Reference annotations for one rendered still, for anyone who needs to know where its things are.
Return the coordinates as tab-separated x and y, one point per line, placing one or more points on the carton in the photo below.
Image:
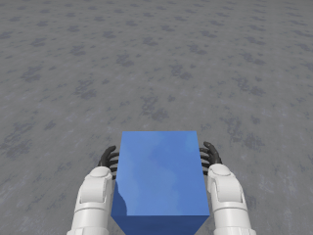
159	186

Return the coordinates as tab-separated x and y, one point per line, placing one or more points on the robot left hand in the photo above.
105	159

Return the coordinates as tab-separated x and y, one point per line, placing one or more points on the robot right hand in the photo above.
213	156

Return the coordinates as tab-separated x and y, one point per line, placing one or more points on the left robot forearm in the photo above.
93	201

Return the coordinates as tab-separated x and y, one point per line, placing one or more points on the right robot forearm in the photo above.
228	202

